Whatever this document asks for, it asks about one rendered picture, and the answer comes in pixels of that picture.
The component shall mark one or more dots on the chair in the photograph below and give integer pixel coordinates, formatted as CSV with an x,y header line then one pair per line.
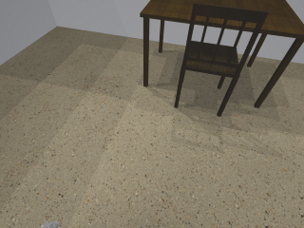
x,y
218,59

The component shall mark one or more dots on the table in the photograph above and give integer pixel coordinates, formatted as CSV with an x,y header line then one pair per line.
x,y
280,21

